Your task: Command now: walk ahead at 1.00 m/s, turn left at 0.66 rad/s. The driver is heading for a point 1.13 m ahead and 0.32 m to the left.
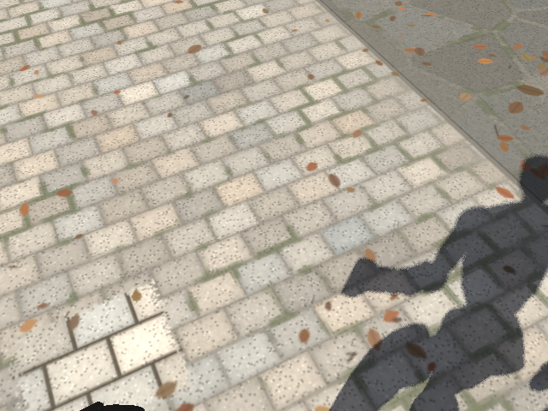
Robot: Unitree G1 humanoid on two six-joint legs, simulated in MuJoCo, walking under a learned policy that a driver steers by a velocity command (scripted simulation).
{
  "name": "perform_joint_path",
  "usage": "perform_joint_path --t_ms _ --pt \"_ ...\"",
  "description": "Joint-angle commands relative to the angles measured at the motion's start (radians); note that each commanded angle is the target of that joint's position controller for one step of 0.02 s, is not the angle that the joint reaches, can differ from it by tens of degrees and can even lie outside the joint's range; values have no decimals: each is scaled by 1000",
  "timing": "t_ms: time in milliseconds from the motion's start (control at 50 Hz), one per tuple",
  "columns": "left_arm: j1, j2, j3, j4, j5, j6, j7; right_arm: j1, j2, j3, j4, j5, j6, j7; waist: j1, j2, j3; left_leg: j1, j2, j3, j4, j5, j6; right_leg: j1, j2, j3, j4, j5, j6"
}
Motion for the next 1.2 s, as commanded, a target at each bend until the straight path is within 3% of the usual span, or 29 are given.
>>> perform_joint_path --t_ms 20,100,140,220,260,300,320,340,360,380,400,420,480,560,660,740,760,780,800,820,860,900,940,1000,1060,1080,1100,1120,1200 --pt "196 118 55 29 -18 -16 13 -79 -73 -19 -103 -21 12 16 105 -80 -28 -441 93 -30 108 78 0 376 -288 368 -407 -92 -97" --pt "234 60 46 96 -51 -49 5 -216 -30 -15 -165 -37 62 41 66 -73 63 -518 128 5 51 141 -20 325 -242 94 -479 194 -57" --pt "211 70 48 105 -46 -59 6 -296 -18 -2 -215 -35 61 57 45 -105 84 -507 125 38 -58 268 -15 287 -209 -32 -509 292 -48" --pt "225 133 58 123 -47 -62 21 -436 -35 13 -265 -36 52 85 47 -17 138 -328 44 191 -416 442 35 293 -168 -206 -524 624 -10" --pt "262 194 70 120 -57 -52 36 -357 -58 9 -236 -48 42 82 14 -34 69 -184 -71 271 -499 436 49 386 -173 -219 -316 1080 13" --pt "223 256 87 97 -61 -21 46 -53 -124 -23 -154 -53 35 60 -128 -71 -108 163 -140 229 -514 387 90 337 -217 -183 113 1208 22" --pt "206 248 88 88 -65 -12 35 95 -166 -48 -101 -53 33 34 -178 -36 -180 352 -130 152 -574 434 117 244 -185 -167 405 912 35" --pt "182 160 66 32 -69 -26 29 -8 -306 -94 -162 54 44 12 -105 222 -131 544 49 -108 -617 784 170 -66 37 -122 802 -178 111" --pt "348 126 42 -29 -58 -51 23 -95 -395 -92 -236 -7 29 14 30 257 -398 797 283 -614 -632 977 396 -305 109 123 1114 -413 142" --pt "268 211 51 -63 -76 -68 21 -130 -353 -103 -292 -24 30 17 -33 63 -537 786 318 -741 -780 611 418 -327 73 265 1093 -331 112" --pt "182 220 56 -97 -91 -70 26 -193 -310 -96 -310 -7 18 22 9 -70 -343 599 261 -688 -856 444 369 -361 45 251 967 -276 91" --pt "159 210 60 -90 -78 -56 40 -269 -250 -81 -319 16 10 21 71 -172 -208 412 216 -616 -880 416 320 -349 1 234 883 -240 95" --pt "182 212 77 -88 -51 0 50 -337 -204 -71 -342 3 8 7 146 -125 -62 4 107 -407 -895 720 270 -173 -44 222 693 -216 128" --pt "93 103 51 -124 -40 9 56 -318 -200 -80 -323 18 54 -46 119 -53 -146 -81 -42 -218 -779 893 162 -76 21 143 300 19 156" --pt "-51 106 50 -151 -55 9 31 -253 -139 -63 -307 12 97 -74 25 92 -168 -34 -33 -270 -716 569 59 -18 46 146 41 265 132" --pt "-18 142 74 -144 -41 -17 21 -294 -104 -45 -323 -1 87 -59 72 112 -132 64 1 -361 -572 463 49 59 11 176 -194 328 47" --pt "5 173 80 -148 -28 -25 25 -268 -68 -33 -331 -13 78 -50 66 36 -173 -1 -57 -309 -450 305 11 218 -96 255 -196 611 -7" --pt "14 194 78 -156 5 -16 32 -142 -56 -27 -315 -9 70 -46 8 -188 -222 -166 -182 -215 -242 -178 -71 409 -300 473 -159 996 -194" --pt "101 145 76 -123 -9 -1 32 -130 -124 -35 -308 2 70 -38 43 -303 -307 -277 -162 -159 -97 -398 -126 479 -439 704 -197 914 -326" --pt "109 132 75 -132 -35 11 31 -180 -193 -54 -294 4 85 -35 86 -177 -297 -289 -125 -162 23 -363 -155 452 -390 696 -202 683 -306" --pt "77 132 70 -137 -47 40 33 -265 -170 -55 -291 4 122 -43 93 -66 -190 -322 -110 -124 119 -263 -182 320 -285 552 -240 367 -212" --pt "-10 126 63 -148 -42 63 34 -252 -110 -37 -287 6 133 -41 46 -86 -113 -229 -77 -62 -30 -196 -179 145 -181 410 -298 166 -141" --pt "11 139 74 -135 -54 81 27 -177 -47 -16 -261 -3 119 -31 37 -193 -162 -79 -93 78 -237 -200 -179 74 -84 301 -369 -151 -94" --pt "71 199 104 -125 -85 90 37 -156 -100 -28 -245 -5 89 -16 50 -257 -150 43 -70 104 -485 -166 -103 38 -142 370 -436 -384 -111" --pt "-9 149 101 -159 -86 83 46 44 -105 -27 -133 -47 63 -22 -47 -162 -26 297 -75 153 -820 -24 4 -198 -38 240 -319 -377 20" --pt "-26 39 74 -175 -95 70 40 79 -116 -32 -120 -36 43 -27 -45 110 -24 405 160 -186 -900 -229 53 -414 36 136 108 -312 46" --pt "-47 41 69 -222 -111 36 24 -28 -201 -51 -177 -25 23 -23 -6 186 52 307 391 -613 -1033 -552 188 -641 29 149 292 -180 39" --pt "-81 71 74 -223 -27 57 2 -102 -209 -57 -211 -64 34 -21 -6 152 97 234 379 -626 -1125 -649 171 -649 1 190 335 -71 30" --pt "63 124 103 -126 -24 77 -48 -118 -152 -41 -191 -42 -15 -14 50 108 49 195 213 -218 -1107 -249 61 -461 34 193 422 118 55"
